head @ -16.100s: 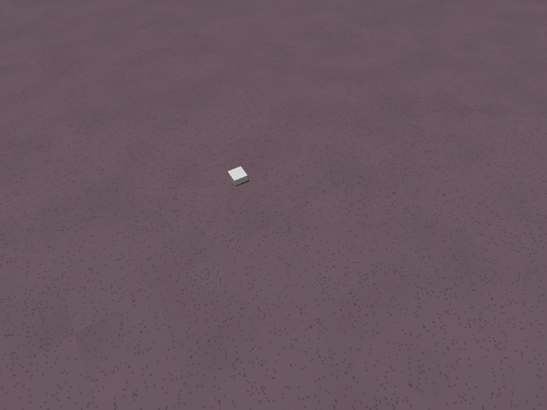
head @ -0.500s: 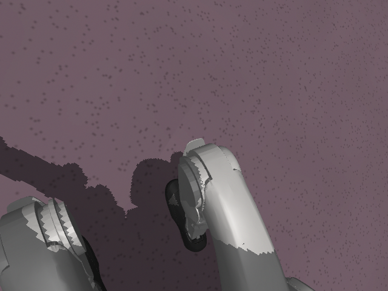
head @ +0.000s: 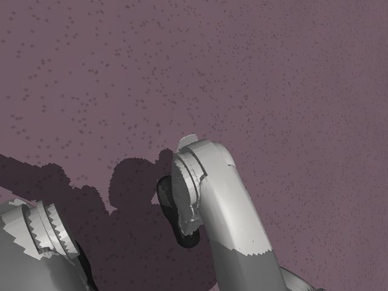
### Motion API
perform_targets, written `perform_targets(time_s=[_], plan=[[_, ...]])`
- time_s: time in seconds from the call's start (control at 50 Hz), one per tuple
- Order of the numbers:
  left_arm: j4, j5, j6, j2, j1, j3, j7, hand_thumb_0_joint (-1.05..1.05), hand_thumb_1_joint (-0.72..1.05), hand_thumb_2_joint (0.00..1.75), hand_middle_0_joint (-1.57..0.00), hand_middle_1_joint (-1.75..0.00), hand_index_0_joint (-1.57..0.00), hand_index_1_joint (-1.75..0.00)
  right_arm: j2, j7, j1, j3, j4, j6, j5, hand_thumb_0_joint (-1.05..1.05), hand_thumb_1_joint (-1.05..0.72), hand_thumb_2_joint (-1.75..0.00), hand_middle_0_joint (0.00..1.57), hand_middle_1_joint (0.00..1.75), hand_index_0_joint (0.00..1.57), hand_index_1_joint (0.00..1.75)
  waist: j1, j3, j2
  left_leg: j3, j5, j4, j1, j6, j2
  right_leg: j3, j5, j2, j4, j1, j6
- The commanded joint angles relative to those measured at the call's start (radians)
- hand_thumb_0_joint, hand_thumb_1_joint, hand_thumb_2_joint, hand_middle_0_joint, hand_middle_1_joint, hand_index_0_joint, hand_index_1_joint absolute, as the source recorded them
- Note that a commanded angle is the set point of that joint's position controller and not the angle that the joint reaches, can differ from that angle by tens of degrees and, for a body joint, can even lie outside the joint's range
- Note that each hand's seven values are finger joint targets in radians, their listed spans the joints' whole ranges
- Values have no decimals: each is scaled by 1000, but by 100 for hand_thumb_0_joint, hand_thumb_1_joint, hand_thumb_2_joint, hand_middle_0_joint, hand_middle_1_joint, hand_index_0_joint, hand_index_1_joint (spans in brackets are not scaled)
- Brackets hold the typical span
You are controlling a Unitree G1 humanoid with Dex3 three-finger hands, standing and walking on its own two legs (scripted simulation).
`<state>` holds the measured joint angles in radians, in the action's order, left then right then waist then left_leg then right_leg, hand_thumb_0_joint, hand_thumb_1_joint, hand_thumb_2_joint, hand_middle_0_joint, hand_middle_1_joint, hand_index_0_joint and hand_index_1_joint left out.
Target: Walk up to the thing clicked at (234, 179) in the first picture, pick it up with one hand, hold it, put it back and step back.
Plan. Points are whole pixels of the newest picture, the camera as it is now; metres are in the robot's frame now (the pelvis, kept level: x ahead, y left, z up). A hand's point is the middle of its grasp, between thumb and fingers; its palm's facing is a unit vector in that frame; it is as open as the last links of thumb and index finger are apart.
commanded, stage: rest palm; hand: left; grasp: from above
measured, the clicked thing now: out of the picture +0.41 +0.32 -0.29
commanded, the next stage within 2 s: close in 0.16 s
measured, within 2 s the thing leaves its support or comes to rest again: neither
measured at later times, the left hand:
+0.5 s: hand out of the picture +0.42 +0.31 -0.28, palm faces -0.28 -0.35 -0.89, open 13.6 cm
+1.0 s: hand out of the picture +0.43 +0.31 -0.27, palm faces -0.29 -0.35 -0.89, open 13.2 cm
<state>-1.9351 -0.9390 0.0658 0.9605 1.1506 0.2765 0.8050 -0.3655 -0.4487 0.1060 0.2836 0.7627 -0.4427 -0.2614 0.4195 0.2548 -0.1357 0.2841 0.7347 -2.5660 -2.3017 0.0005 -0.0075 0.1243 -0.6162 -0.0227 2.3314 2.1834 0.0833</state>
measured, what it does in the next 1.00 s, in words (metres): stands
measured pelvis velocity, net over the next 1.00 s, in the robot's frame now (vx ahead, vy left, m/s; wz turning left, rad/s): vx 0.00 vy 0.00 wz -0.02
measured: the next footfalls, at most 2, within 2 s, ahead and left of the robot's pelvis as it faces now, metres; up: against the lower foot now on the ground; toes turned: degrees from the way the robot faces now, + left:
none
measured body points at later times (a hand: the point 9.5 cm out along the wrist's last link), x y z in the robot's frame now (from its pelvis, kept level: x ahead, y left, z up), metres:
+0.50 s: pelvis +0.00 +0.00 +0.00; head +0.29 +0.13 +0.32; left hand +0.44 +0.33 -0.23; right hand +0.02 -0.24 -0.03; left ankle +0.06 +0.12 -0.27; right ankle +0.14 -0.14 -0.27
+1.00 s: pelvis +0.00 +0.00 +0.01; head +0.29 +0.12 +0.32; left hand +0.44 +0.32 -0.22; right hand +0.01 -0.24 -0.02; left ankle +0.06 +0.12 -0.27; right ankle +0.14 -0.14 -0.27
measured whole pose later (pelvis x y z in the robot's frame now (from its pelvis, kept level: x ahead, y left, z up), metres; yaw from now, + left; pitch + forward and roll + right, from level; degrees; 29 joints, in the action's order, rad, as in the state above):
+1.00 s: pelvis +0.00 +0.00 +0.01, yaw -1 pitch +24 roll -17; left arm -1.89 -0.88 0.10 1.00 1.16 0.24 0.79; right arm -0.40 -0.43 0.12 0.33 0.71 -0.44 -0.25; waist 0.44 0.30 -0.17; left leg 0.31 0.73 -2.55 -2.27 -0.01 -0.01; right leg 0.15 -0.60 -0.02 2.29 2.15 0.09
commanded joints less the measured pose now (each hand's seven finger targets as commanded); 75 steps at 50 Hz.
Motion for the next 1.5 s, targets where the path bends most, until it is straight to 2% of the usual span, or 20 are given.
perform_targets(time_s=[0.0,0.06,0.26,0.44,0.5,0.58,0.62,0.7,0.96,0.98,1.04,1.06,1.1,1.12,1.18,1.24,1.26,1.4,1.46,1.48], plan=[[76,2,3,174,223,-32,48,0,-52,92,-10,-109,-11,-107,-360,-3,217,-79,30,-8,9,0,-92,-91,20,30,20,30,86,-595,525,-93,-201,304,464,-16,-43,168,222,-17,-163,-347,-85],[89,9,6,154,237,-53,43,0,-51,91,-10,-111,-12,-109,-362,-7,202,-73,14,-12,7,0,-92,-91,20,30,20,30,98,-583,517,-95,-201,297,456,-14,-41,171,224,-18,-161,-343,-83],[101,30,10,185,217,-53,49,0,-48,91,-11,-110,-13,-108,-380,-5,194,-67,3,-11,16,0,-91,-91,20,30,20,30,92,-587,517,-81,-205,299,470,-18,-49,172,237,-19,-169,-366,-79],[119,49,26,195,248,-72,37,0,-44,89,-12,-110,-15,-107,-394,2,202,-54,-15,-8,13,0,-91,-91,20,30,20,30,119,-574,510,-81,-197,299,465,-15,-47,173,235,-22,-180,-378,-77],[121,45,30,217,243,-65,27,0,-43,88,-13,-109,-16,-106,-396,9,209,-53,-14,-4,20,0,-91,-91,20,30,20,30,109,-582,513,-83,-208,303,460,-14,-49,171,240,-25,-182,-385,-80],[144,46,33,197,262,-86,17,0,-43,88,-14,-108,-15,-106,-394,10,206,-46,-31,-2,17,0,-90,-91,20,30,20,30,121,-587,516,-76,-218,302,471,-14,-50,176,246,-24,-181,-383,-80],[133,37,29,222,255,-76,21,0,-43,88,-14,-107,-16,-105,-395,16,225,-46,-15,2,21,0,-90,-91,20,30,20,30,120,-583,526,-78,-214,311,474,-15,-49,173,247,-27,-185,-394,-82],[130,40,27,194,256,-86,23,0,-41,87,-15,-106,-17,-104,-391,14,217,-47,-20,-1,19,0,-90,-91,20,30,20,30,124,-567,526,-73,-205,313,473,-17,-50,179,238,-23,-186,-385,-82],[133,58,31,223,202,-51,32,0,-29,80,-23,-100,-26,-97,-395,21,226,-50,-17,-3,25,0,-90,-91,20,30,20,30,105,-569,511,-76,-197,324,474,-17,-53,175,235,-25,-205,-412,-81],[133,54,35,207,209,-68,29,0,-28,79,-24,-100,-27,-97,-389,17,228,-46,-22,-3,20,0,-90,-90,20,30,20,30,113,-573,510,-77,-211,318,472,-16,-52,176,244,-25,-201,-411,-81],[135,63,36,206,207,-67,24,0,-26,76,-25,-98,-28,-95,-398,16,232,-44,-23,-4,19,0,-90,-90,20,30,20,30,118,-573,510,-80,-218,315,474,-15,-51,177,249,-26,-206,-412,-80],[141,72,38,200,202,-73,21,0,-23,75,-26,-97,-29,-94,-389,17,213,-42,-28,-6,19,0,-90,-90,20,30,20,30,114,-552,492,-81,-207,306,464,-14,-50,175,243,-23,-201,-394,-78],[140,60,34,239,200,-47,24,0,-20,74,-30,-94,-32,-91,-392,23,226,-49,-2,-3,28,0,-90,-90,20,30,20,30,98,-545,505,-81,-181,321,455,-15,-51,174,217,-21,-205,-392,-79],[132,61,32,221,178,-42,24,0,-20,72,-30,-93,-32,-90,-395,22,229,-54,-13,-2,29,0,-89,-90,20,30,20,30,93,-565,509,-74,-192,327,469,-17,-54,175,226,-24,-207,-410,-82],[141,52,33,203,202,-69,15,0,-17,73,-31,-94,-34,-91,-383,22,224,-50,-15,-5,21,0,-89,-90,20,30,20,30,112,-546,499,-85,-174,320,456,-13,-48,177,212,-25,-208,-387,-81],[149,59,33,208,195,-61,21,0,-11,68,-36,-90,-39,-86,-380,24,223,-50,-12,-3,21,0,-89,-90,20,30,20,30,110,-551,491,-83,-177,323,463,-14,-48,173,215,-25,-208,-394,-81],[132,58,30,227,172,-42,26,0,-12,69,-35,-92,-38,-89,-395,28,233,-55,-5,-3,25,0,-90,-90,20,30,20,30,102,-562,492,-84,-176,329,459,-12,-50,172,216,-28,-217,-413,-82],[126,52,33,225,183,-46,30,0,-1,68,-44,-88,-47,-85,-385,28,223,-52,-9,-5,20,0,-89,-90,20,30,20,30,107,-550,484,-89,-167,319,455,-12,-49,171,205,-24,-216,-399,-79],[129,59,33,244,194,-27,40,0,3,68,-47,-88,-50,-84,-394,32,229,-55,-5,-3,25,0,-89,-90,20,30,20,30,104,-562,491,-83,-174,323,461,-12,-52,169,216,-24,-222,-409,-78],[126,61,36,223,198,-38,39,0,3,67,-47,-86,-50,-83,-389,30,218,-55,-15,-4,24,0,-89,-90,20,30,20,30,108,-552,485,-78,-177,321,460,-13,-52,169,218,-19,-215,-397,-78]])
